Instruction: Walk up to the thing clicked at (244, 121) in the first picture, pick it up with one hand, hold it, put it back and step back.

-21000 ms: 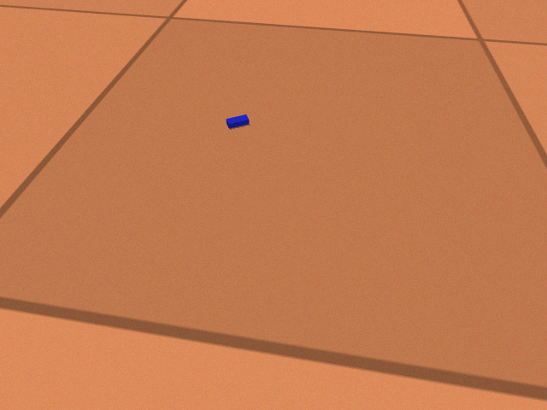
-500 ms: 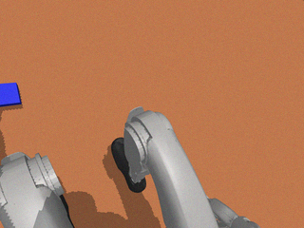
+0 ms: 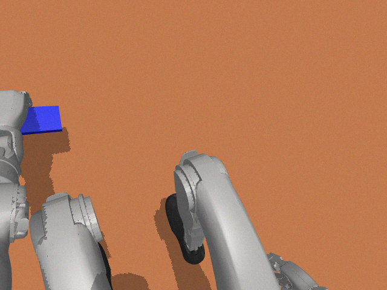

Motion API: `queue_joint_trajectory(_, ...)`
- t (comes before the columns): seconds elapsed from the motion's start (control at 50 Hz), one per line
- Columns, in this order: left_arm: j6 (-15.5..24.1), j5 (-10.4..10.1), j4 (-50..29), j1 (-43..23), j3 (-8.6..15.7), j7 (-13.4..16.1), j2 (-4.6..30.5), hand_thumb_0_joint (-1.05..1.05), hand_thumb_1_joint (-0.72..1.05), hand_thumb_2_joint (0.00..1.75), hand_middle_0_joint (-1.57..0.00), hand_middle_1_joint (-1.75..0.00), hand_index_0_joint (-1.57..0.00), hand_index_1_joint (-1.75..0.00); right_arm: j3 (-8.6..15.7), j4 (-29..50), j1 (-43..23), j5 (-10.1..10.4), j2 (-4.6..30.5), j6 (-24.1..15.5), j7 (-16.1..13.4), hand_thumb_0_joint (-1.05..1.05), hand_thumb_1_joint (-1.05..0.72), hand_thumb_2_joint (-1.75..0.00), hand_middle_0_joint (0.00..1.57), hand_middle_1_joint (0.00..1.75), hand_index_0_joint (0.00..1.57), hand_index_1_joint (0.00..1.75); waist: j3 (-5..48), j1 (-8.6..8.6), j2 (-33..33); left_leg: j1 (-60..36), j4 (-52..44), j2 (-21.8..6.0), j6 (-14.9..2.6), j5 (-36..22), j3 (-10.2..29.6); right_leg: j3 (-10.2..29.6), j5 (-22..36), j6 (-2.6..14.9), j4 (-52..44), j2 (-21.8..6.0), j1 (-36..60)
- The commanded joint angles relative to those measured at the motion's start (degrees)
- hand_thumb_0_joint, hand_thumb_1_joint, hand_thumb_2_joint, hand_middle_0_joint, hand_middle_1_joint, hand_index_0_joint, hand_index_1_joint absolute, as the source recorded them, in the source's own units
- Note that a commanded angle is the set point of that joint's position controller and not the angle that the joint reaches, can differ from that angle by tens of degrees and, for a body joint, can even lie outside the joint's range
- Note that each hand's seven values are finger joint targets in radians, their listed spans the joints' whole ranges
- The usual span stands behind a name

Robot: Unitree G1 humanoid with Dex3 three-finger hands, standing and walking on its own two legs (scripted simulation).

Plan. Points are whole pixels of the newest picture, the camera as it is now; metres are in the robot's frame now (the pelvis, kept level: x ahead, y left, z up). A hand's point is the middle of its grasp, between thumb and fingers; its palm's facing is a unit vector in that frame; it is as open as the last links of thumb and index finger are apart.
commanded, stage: settle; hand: left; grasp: from above
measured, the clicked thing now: (27, 121) +0.49 +0.22 -0.24
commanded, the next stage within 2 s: lift in 0.24 s
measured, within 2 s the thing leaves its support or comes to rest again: neither
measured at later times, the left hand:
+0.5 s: hand (5, 133) +0.44 +0.23 -0.15, palm faces -0.39 -0.02 -0.92, open 8.1 cm
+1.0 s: hand out of the picture +0.38 +0.25 -0.02, palm faces -0.46 -0.07 -0.89, open 8.2 cm
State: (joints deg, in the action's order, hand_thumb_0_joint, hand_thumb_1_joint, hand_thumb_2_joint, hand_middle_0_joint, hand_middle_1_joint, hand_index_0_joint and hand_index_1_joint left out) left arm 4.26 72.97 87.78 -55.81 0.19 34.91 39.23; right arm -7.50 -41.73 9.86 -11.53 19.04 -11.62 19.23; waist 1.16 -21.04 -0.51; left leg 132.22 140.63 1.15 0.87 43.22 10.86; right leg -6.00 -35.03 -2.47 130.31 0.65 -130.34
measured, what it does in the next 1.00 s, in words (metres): rises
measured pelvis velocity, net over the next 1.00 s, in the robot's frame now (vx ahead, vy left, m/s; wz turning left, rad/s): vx -0.01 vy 0.00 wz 0.14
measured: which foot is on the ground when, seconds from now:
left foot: down 0.00-1.00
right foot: down 0.00-1.00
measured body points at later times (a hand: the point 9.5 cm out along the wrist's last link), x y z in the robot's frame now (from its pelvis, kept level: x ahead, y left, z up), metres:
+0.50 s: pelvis -0.01 -0.01 +0.01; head +0.21 +0.07 +0.40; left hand +0.46 +0.23 -0.09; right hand +0.08 -0.30 -0.08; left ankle +0.06 +0.12 -0.30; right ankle +0.12 -0.13 -0.30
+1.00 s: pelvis -0.01 +0.00 +0.11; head +0.19 +0.05 +0.51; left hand +0.40 +0.26 +0.04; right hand +0.11 -0.28 -0.01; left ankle +0.06 +0.12 -0.30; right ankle +0.12 -0.13 -0.30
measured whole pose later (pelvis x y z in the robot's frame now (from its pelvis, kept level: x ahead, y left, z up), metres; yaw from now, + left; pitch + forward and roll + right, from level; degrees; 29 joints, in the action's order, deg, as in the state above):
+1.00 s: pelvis -0.01 +0.00 +0.11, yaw +8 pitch +35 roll -4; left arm 10.3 62.1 47.0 -34.4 -6.1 7.8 30.1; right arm 2.4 -35.8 11.8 -1.9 16.9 3.5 3.3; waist 9.7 -8.0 -2.9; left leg 114.1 118.1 1.5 0.3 38.9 4.1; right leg -0.8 -34.2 -2.2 113.3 -1.4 -113.9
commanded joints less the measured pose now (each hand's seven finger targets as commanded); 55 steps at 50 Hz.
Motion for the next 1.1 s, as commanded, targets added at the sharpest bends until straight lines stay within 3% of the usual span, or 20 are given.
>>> queue_joint_trajectory(0.0,-1.12,-3.95,-9.53,-10.93,-0.50,-5.67,5.61,0.00,0.73,0.40,-1.13,-0.23,-1.11,-0.26,7.35,0.64,10.42,2.19,16.18,1.76,-0.96,0.00,-0.90,-0.90,0.20,0.30,0.20,0.30,36.69,1.91,-19.67,-23.58,-18.57,0.75,-2.25,-14.77,-7.08,-4.62,12.93,4.59,-10.73,1.85,23.28)
queue_joint_trajectory(0.02,-0.58,-5.30,-9.67,-9.49,-0.62,-7.66,4.30,0.00,0.71,0.37,-1.12,-0.23,-1.10,-0.26,8.11,0.41,11.25,2.29,15.96,2.30,-1.37,0.00,-0.90,-0.90,0.20,0.30,0.20,0.30,36.99,1.60,-17.65,-23.29,-18.40,0.82,-2.35,-15.20,-7.41,-4.39,13.14,4.53,-11.46,1.88,25.12)
queue_joint_trajectory(0.06,0.96,-7.09,-13.42,-11.85,-4.46,-11.46,-0.08,0.00,0.73,0.36,-1.12,-0.25,-1.10,-0.26,8.30,0.82,11.47,2.76,15.15,3.38,-2.24,0.00,-0.90,-0.90,0.20,0.30,0.20,0.30,36.73,1.06,-15.28,-23.36,-18.65,1.19,-2.30,-14.24,-7.61,-4.14,11.64,4.82,-12.62,1.79,25.65)
queue_joint_trajectory(0.16,6.85,-7.13,-23.52,-20.16,-3.04,-15.61,4.83,0.00,0.78,0.33,-1.13,-0.27,-1.14,-0.27,9.63,1.40,13.57,3.47,15.17,6.07,-6.38,0.00,-0.90,-0.90,0.20,0.30,0.20,0.30,40.83,1.71,-10.37,-21.71,-16.50,1.81,-2.51,-13.25,-8.94,-1.53,9.64,4.80,-15.40,1.02,31.05)
queue_joint_trajectory(0.28,11.79,-2.81,-24.80,-20.46,-0.87,-11.96,8.76,0.00,0.86,0.34,-1.17,-0.29,-1.18,-0.27,10.32,2.59,11.74,3.11,13.00,8.35,-10.36,0.00,-0.90,-0.90,0.20,0.30,0.20,0.30,41.42,3.91,-10.07,-21.79,-16.76,1.88,-2.11,-9.23,-10.08,1.23,2.67,4.93,-16.60,1.03,30.83)
queue_joint_trajectory(0.3,11.93,-1.67,-23.33,-20.44,-0.35,-10.94,9.06,0.00,0.87,0.35,-1.17,-0.29,-1.19,-0.27,10.59,2.41,11.79,2.97,12.96,8.39,-10.95,0.00,-0.90,-0.90,0.20,0.30,0.20,0.30,40.18,3.34,-8.39,-21.81,-16.79,1.96,-2.23,-8.41,-10.27,1.16,1.62,4.78,-17.10,0.90,29.89)
queue_joint_trajectory(0.32,11.92,-0.86,-24.07,-20.53,0.03,-9.90,9.47,0.00,0.87,0.36,-1.16,-0.29,-1.18,-0.27,10.45,2.34,11.07,3.05,12.31,8.50,-11.35,0.00,-0.89,-0.89,0.20,0.30,0.20,0.30,41.79,4.47,-10.68,-22.90,-17.51,1.96,-2.09,-8.32,-10.59,1.24,1.52,4.84,-16.56,0.81,29.00)
queue_joint_trajectory(0.34,11.60,0.22,-21.96,-20.85,-0.17,-8.97,8.91,0.00,0.84,0.34,-1.19,-0.28,-1.20,-0.28,10.67,2.34,11.06,2.84,12.75,8.52,-11.66,0.00,-0.91,-0.91,0.20,0.30,0.20,0.30,40.67,3.83,-11.32,-23.08,-17.60,2.03,-1.97,-8.04,-10.66,0.95,1.00,5.23,-16.57,0.77,27.44)
queue_joint_trajectory(0.42,7.97,0.62,-19.24,-19.21,-0.12,-6.62,6.72,0.00,0.85,0.36,-1.16,-0.28,-1.17,-0.27,10.73,2.41,10.02,3.59,11.77,8.40,-12.31,0.00,-0.90,-0.91,0.20,0.30,0.20,0.30,44.73,6.16,-18.05,-30.09,-22.97,2.06,-1.72,-7.69,-10.35,-0.93,2.88,5.30,-15.32,0.30,22.58)
queue_joint_trajectory(0.52,2.92,-1.61,-20.92,-20.00,-2.62,-10.08,4.54,0.00,0.82,0.40,-1.19,-0.25,-1.17,-0.26,11.77,1.45,10.27,5.32,11.90,9.07,-12.85,0.00,-0.91,-0.91,0.20,0.30,0.20,0.30,47.97,6.81,-20.12,-35.06,-26.03,1.90,-1.77,-11.72,-10.39,-1.17,8.49,5.75,-15.32,-0.03,23.34)
queue_joint_trajectory(0.58,1.40,-4.61,-23.26,-16.36,-2.57,-13.92,4.38,0.00,0.80,0.42,-1.16,-0.26,-1.15,-0.28,12.18,1.73,11.09,6.42,11.42,10.04,-13.37,0.00,-0.90,-0.91,0.20,0.30,0.20,0.30,48.28,7.67,-15.93,-34.88,-26.26,1.89,-2.41,-14.62,-10.79,-0.41,11.25,5.20,-17.28,-0.17,28.31)
queue_joint_trajectory(0.7,2.59,-10.13,-31.68,-9.66,-4.69,-23.08,0.71,0.00,0.76,0.52,-1.12,-0.39,-1.12,-0.40,12.69,4.06,13.48,7.92,10.91,12.07,-14.37,0.00,-0.91,-0.91,0.20,0.30,0.20,0.30,45.70,8.09,-10.47,-34.46,-28.93,1.67,-2.69,-16.16,-10.30,0.58,11.95,4.93,-22.38,-0.26,33.05)
queue_joint_trajectory(0.74,3.77,-10.75,-35.85,-8.00,-3.46,-24.74,2.33,0.00,0.79,0.54,-1.12,-0.43,-1.13,-0.42,13.15,5.65,13.28,8.17,11.51,12.52,-14.76,0.00,-0.90,-0.90,0.20,0.30,0.20,0.30,46.61,8.73,-8.56,-36.50,-29.84,1.56,-2.43,-17.40,-9.67,0.51,12.48,5.03,-23.60,-0.37,34.24)
queue_joint_trajectory(0.76,4.09,-11.58,-36.16,-5.91,-5.28,-25.64,-0.23,0.00,0.81,0.53,-1.14,-0.42,-1.15,-0.41,12.97,5.59,13.16,8.38,10.82,12.75,-14.93,0.00,-0.90,-0.90,0.20,0.30,0.20,0.30,46.14,8.93,-8.92,-36.99,-30.59,1.67,-2.35,-17.04,-9.79,0.83,12.00,5.02,-24.59,-0.54,34.46)
queue_joint_trajectory(0.78,5.13,-12.25,-43.09,-7.75,-3.41,-25.96,2.85,0.00,0.83,0.53,-1.14,-0.44,-1.15,-0.43,13.30,6.43,13.36,8.39,10.73,12.91,-15.11,0.00,-0.90,-0.91,0.20,0.30,0.20,0.30,49.13,9.76,-9.29,-38.57,-31.25,1.58,-2.44,-17.09,-9.96,1.17,12.11,4.84,-25.25,-0.44,36.36)
queue_joint_trajectory(0.9,6.47,-12.28,-53.09,0.66,0.12,-24.84,6.97,0.00,0.85,0.53,-1.19,-0.39,-1.19,-0.39,14.52,9.74,10.81,9.61,9.90,13.91,-16.39,0.00,-0.90,-0.90,0.20,0.30,0.20,0.30,51.06,13.16,-10.96,-46.50,-38.18,1.28,-1.86,-13.49,-9.26,2.17,8.43,4.90,-29.41,-0.64,39.29)
queue_joint_trajectory(0.98,4.96,-11.36,-53.60,3.00,-0.81,-22.84,5.00,0.00,0.82,0.61,-1.22,-0.32,-1.19,-0.36,14.41,10.21,9.64,10.44,8.66,14.26,-17.33,0.00,-0.90,-0.90,0.20,0.30,0.20,0.30,46.71,12.21,-9.93,-49.36,-43.39,0.78,-2.05,-9.62,-8.91,2.45,6.16,4.28,-33.63,-0.43,41.53)
queue_joint_trajectory(1.04,2.90,-11.08,-55.26,3.40,-0.03,-22.42,6.03,0.00,0.79,0.61,-1.19,-0.34,-1.16,-0.37,14.72,9.89,8.99,11.24,8.46,14.41,-18.34,0.00,-0.90,-0.90,0.20,0.30,0.20,0.30,47.30,13.02,-11.16,-53.39,-47.59,0.76,-2.00,-8.54,-8.35,2.67,5.63,3.97,-36.37,-0.38,44.86)
queue_joint_trajectory(1.06,2.08,-11.74,-54.79,5.01,-2.55,-22.90,1.95,0.00,0.78,0.63,-1.18,-0.35,-1.15,-0.39,14.42,10.00,8.58,11.42,7.67,14.38,-18.53,0.00,-0.90,-0.90,0.20,0.30,0.20,0.30,45.19,12.39,-10.74,-54.09,-49.15,0.47,-1.90,-8.44,-8.25,2.45,5.75,3.83,-37.51,-0.25,45.27)
queue_joint_trajectory(1.08,1.64,-12.31,-56.82,3.43,-2.42,-23.31,2.55,0.00,0.77,0.65,-1.19,-0.36,-1.15,-0.39,14.46,9.82,8.30,11.74,7.85,14.40,-18.95,0.00,-0.90,-0.90,0.20,0.30,0.20,0.30,45.89,12.54,-10.18,-55.59,-50.13,0.42,-2.07,-8.19,-8.41,2.56,5.61,3.75,-39.10,-0.15,46.91)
